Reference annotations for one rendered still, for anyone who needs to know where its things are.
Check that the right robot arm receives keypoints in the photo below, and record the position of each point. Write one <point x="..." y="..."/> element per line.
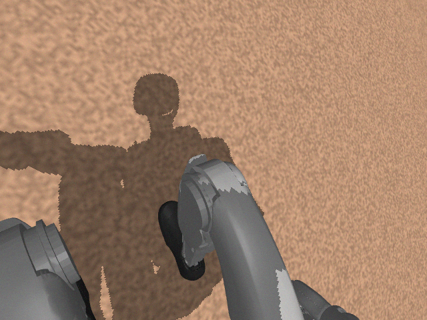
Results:
<point x="337" y="313"/>

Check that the right robot hand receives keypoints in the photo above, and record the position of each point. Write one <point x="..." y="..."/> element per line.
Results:
<point x="312" y="303"/>

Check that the left robot foot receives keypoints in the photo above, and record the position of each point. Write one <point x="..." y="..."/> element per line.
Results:
<point x="85" y="295"/>

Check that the right robot foot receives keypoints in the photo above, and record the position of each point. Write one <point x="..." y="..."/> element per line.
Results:
<point x="167" y="217"/>

